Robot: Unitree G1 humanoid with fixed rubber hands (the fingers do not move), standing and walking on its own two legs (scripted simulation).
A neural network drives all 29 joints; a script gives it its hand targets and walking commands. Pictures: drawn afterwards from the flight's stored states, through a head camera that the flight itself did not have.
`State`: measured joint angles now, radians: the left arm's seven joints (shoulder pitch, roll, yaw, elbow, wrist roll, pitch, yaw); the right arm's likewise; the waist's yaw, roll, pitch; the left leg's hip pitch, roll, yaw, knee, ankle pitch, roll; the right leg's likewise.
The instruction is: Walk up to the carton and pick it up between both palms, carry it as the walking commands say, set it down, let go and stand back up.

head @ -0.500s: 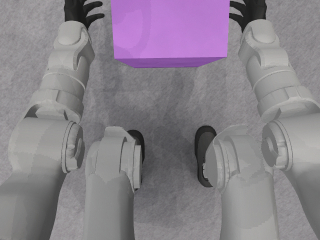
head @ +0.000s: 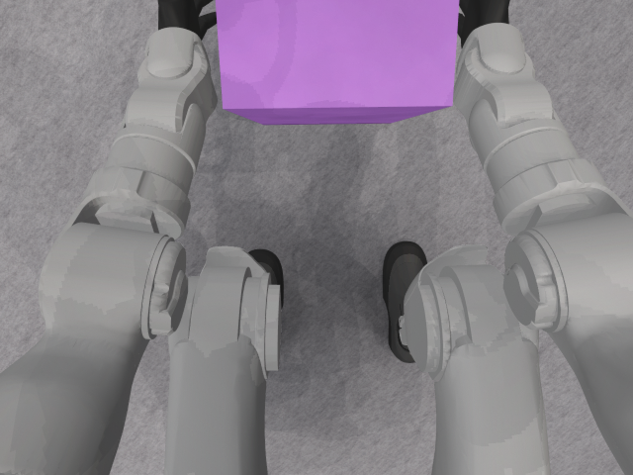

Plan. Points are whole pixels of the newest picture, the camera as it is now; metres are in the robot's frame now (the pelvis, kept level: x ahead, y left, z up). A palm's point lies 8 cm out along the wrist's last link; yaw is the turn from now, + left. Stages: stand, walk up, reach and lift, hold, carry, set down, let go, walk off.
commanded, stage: reach and lift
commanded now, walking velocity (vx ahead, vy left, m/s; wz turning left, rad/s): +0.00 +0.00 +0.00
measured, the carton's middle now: (330, 51) +0.52 +0.01 -0.25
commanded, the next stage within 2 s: none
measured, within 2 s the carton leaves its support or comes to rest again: leaves its support in 0.44 s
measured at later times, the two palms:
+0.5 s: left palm (184, 29) +0.52 +0.15 -0.18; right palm (481, 13) +0.54 -0.13 -0.17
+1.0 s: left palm out of the picture +0.54 +0.15 -0.11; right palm out of the picture +0.53 -0.13 -0.12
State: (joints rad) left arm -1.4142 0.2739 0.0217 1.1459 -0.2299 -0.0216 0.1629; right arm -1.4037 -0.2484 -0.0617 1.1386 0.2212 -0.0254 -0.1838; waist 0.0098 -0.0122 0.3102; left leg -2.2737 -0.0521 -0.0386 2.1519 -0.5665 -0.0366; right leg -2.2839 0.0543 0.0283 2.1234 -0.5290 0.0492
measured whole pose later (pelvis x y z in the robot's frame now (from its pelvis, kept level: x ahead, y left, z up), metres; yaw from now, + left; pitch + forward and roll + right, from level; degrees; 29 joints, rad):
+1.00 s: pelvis +0.00 +0.00 +0.00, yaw +1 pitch +41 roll +0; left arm -1.30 0.14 0.31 0.88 0.05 0.23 0.12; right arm -1.25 -0.09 -0.38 0.82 -0.06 0.23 -0.14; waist 0.01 -0.01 0.14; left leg -2.27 -0.11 -0.05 2.13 -0.57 -0.06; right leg -2.28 0.11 0.07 2.12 -0.55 0.09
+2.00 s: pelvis +0.01 +0.00 +0.10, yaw +1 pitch +43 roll +0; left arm -1.10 0.02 0.44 0.75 0.19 0.32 0.06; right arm -1.08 0.01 -0.47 0.72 -0.18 0.31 -0.09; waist 0.00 -0.01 -0.09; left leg -2.02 -0.14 -0.09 1.81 -0.53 -0.07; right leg -2.03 0.14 0.09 1.79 -0.51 0.08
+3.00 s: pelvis +0.04 +0.00 +0.22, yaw +1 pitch +34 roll -1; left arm -0.79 -0.06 0.41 0.70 0.18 0.27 0.06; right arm -0.78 0.09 -0.43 0.67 -0.20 0.28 -0.08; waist 0.00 0.00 -0.17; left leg -1.52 -0.13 -0.13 1.42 -0.49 -0.05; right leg -1.52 0.13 0.12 1.40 -0.48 0.05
